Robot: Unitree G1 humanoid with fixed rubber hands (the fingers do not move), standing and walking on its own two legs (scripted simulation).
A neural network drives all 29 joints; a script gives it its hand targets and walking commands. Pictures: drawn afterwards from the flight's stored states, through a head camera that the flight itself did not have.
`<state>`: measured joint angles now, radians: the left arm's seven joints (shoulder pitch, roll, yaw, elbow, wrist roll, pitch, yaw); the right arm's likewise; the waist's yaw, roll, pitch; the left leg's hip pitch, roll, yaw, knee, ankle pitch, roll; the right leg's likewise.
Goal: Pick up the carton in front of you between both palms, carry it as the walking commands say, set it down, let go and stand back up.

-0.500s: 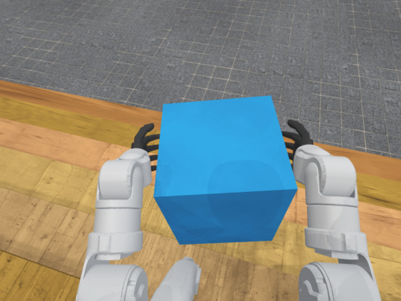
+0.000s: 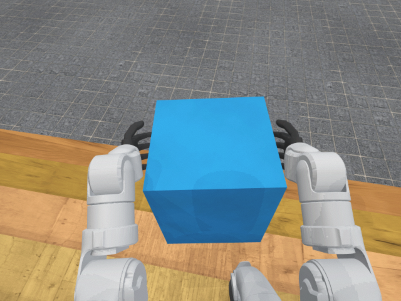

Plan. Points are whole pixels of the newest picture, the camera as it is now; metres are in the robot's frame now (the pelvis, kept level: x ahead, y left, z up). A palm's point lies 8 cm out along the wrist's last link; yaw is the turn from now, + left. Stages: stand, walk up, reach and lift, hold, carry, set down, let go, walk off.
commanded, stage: carry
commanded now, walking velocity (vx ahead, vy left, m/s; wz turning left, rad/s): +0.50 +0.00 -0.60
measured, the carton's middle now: (211, 175) +0.36 -0.02 +0.02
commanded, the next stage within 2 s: none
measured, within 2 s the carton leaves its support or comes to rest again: neither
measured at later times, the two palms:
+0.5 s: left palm (178, 75) +0.80 +0.05 -0.06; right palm (267, 88) +0.72 -0.24 -0.07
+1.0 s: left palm (227, 54) +1.12 -0.17 -0.19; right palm (292, 71) +0.97 -0.43 -0.19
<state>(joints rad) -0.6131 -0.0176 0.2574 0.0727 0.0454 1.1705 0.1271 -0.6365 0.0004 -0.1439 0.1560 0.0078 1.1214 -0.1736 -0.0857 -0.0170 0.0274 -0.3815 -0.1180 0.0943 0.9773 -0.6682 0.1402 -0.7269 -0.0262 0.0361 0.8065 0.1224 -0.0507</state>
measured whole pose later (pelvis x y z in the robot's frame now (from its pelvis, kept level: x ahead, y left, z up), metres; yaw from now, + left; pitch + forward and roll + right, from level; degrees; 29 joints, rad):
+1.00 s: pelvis +0.73 -0.13 -0.32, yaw -32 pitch +1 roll -1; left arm -0.67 0.00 0.18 0.16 0.05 1.13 0.15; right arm -0.66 -0.03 -0.19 0.19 0.00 1.10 -0.14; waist 0.06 0.01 -0.02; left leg -0.53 0.04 0.01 1.59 -0.57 -0.02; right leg -0.48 0.16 -0.09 0.76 -0.34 -0.17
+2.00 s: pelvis +1.31 -0.51 -0.49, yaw -27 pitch +6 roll -1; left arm -0.56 -0.05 0.21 -0.01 0.01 1.11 0.17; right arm -0.65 0.00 -0.21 0.07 -0.02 1.13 -0.14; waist 0.10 0.06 0.04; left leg -0.70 -0.01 0.04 0.73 0.01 0.02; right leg -0.20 0.01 -0.17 0.62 -0.15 -0.10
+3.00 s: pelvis +1.83 -0.78 -0.52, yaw -20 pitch +4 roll +1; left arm -0.17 -0.14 0.13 -0.24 0.11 1.20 0.07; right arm -0.17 0.13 -0.11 -0.25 -0.12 1.21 -0.11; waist 0.02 -0.02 -0.19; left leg -0.44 0.03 0.18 0.45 -0.14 0.01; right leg 0.00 -0.04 -0.10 0.37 -0.43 0.00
